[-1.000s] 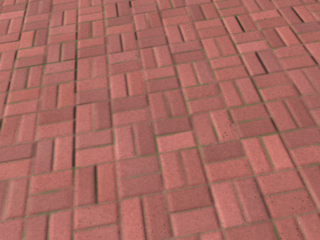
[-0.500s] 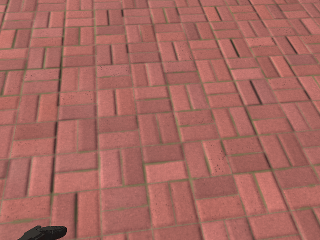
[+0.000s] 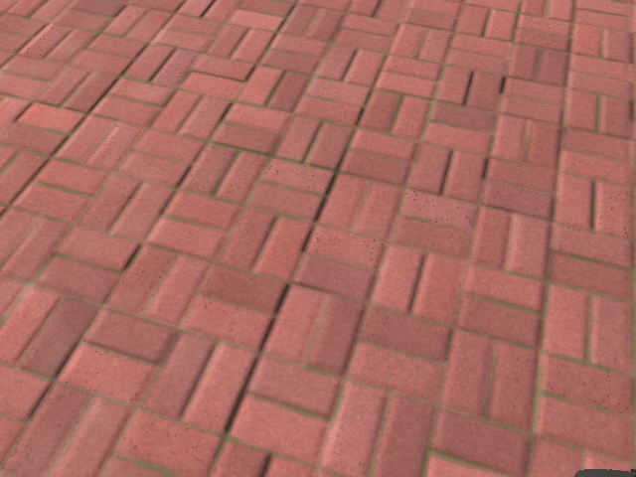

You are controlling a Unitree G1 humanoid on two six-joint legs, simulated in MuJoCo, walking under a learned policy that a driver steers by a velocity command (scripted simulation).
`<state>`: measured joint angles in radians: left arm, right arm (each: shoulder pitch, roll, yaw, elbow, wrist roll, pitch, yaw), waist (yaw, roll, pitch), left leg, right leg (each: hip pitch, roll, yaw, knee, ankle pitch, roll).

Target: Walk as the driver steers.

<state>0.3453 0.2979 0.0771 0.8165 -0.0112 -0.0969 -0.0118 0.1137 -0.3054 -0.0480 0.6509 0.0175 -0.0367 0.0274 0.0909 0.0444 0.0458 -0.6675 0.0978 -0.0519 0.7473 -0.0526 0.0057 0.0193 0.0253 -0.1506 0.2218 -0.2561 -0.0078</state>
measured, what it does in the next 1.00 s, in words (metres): walks ahead, turning right: left foot, then right foot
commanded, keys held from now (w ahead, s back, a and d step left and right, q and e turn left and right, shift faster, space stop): w+e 0.90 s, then w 0.02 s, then w+q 0.08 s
